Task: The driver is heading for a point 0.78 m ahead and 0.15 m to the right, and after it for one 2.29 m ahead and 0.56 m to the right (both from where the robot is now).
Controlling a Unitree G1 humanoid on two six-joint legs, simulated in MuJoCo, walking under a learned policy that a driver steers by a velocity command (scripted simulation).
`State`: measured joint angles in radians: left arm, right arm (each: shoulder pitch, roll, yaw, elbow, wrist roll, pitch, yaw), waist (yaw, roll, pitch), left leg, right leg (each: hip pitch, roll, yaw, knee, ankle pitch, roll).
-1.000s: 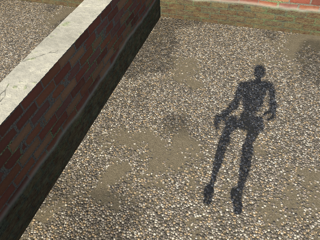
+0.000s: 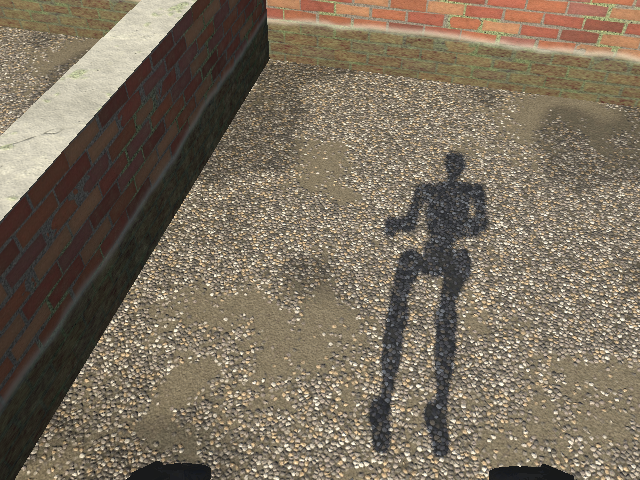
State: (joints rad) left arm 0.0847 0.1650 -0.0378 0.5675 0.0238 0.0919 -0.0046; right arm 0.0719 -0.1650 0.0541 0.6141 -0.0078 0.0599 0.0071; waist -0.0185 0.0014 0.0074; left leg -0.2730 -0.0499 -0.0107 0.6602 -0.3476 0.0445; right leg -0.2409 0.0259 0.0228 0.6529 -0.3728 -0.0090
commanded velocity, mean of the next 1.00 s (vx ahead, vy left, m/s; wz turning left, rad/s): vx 0.50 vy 0.00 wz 0.00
